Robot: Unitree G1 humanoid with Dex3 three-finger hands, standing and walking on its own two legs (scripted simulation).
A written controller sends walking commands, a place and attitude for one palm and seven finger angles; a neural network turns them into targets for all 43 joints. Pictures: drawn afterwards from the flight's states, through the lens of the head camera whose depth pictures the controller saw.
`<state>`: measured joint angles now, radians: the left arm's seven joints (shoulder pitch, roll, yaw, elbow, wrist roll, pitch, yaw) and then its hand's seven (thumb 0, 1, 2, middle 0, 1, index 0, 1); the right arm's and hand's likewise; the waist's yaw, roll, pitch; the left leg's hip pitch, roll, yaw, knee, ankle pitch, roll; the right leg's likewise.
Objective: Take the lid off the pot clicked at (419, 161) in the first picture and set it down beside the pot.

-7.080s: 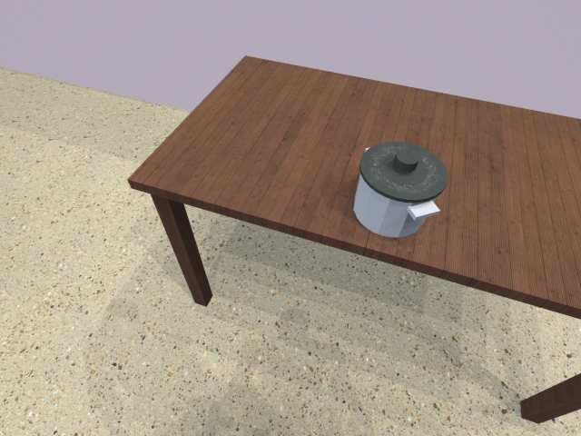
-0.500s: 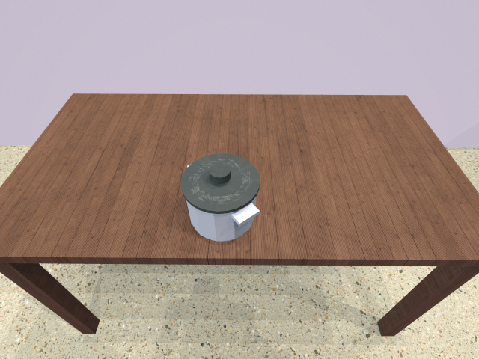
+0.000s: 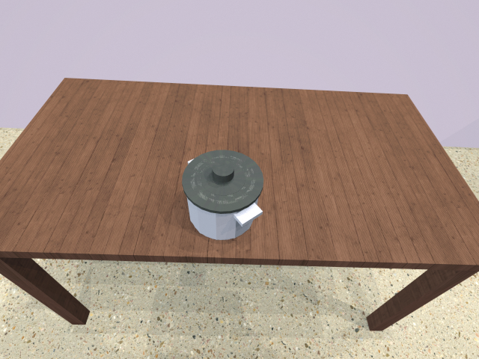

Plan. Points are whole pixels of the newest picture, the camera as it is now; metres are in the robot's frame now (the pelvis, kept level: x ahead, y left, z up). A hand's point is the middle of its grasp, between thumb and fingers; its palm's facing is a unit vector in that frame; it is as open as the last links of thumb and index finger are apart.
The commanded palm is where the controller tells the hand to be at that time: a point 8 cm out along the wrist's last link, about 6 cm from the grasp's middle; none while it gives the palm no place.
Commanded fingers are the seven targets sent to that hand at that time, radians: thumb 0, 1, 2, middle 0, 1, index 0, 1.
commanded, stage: look again from close up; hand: left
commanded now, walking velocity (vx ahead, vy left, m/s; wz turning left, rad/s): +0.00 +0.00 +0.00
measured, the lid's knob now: (223, 171) +0.45 +0.07 +0.04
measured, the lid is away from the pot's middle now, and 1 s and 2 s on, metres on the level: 0.00 0.00 0.00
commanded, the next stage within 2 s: lift the closed hand beside the body in 0.88 s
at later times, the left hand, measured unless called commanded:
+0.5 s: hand out of the picture -0.03 +0.14 -0.18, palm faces +0.03 -0.99 -0.15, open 7.4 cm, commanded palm none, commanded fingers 0.00 0.90 0.90 -0.20 -0.30 -0.20 -0.30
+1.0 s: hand out of the picture -0.03 +0.13 -0.18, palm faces +0.03 -0.99 -0.12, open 7.4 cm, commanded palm +0.09 +0.18 -0.07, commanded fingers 0.00 0.90 0.90 -0.29 -0.40 -0.29 -0.40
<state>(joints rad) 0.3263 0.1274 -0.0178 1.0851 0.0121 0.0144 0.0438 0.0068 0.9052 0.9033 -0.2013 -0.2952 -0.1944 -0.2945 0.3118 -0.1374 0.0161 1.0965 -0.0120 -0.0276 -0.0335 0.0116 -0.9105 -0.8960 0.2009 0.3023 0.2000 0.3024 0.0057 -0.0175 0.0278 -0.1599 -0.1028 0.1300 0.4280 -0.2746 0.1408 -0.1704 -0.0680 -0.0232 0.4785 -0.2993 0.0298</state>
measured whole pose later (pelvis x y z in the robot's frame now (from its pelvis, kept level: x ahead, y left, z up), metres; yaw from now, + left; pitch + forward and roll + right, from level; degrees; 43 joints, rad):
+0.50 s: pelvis +0.00 -0.01 +0.00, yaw +0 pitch +0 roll -1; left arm 0.34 0.13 -0.02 1.11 0.01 0.00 0.05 0.01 0.91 0.90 -0.20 -0.30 -0.19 -0.29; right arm 0.32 -0.12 0.01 1.14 -0.01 -0.03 -0.03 0.01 -0.91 -0.90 0.20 0.30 0.20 0.30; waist 0.01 -0.02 0.02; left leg -0.16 -0.08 0.12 0.42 -0.27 0.12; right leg -0.16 -0.05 -0.03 0.45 -0.28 0.04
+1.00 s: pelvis +0.00 -0.01 +0.00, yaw +0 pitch +0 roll -1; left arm 0.34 0.11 -0.02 1.11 0.02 -0.01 0.05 0.01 0.91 0.90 -0.20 -0.30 -0.19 -0.29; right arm 0.32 -0.10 0.01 1.15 0.00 -0.03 -0.03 0.01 -0.91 -0.90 0.20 0.30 0.20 0.30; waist 0.00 -0.02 0.02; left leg -0.18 -0.07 0.11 0.43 -0.27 0.12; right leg -0.16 -0.04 -0.04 0.43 -0.28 0.04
